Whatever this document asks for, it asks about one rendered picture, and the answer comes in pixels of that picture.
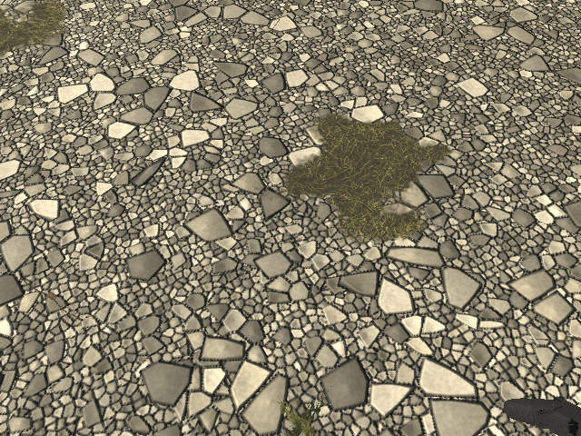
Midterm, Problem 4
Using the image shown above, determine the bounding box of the robot right hand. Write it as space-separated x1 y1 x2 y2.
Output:
504 397 581 436

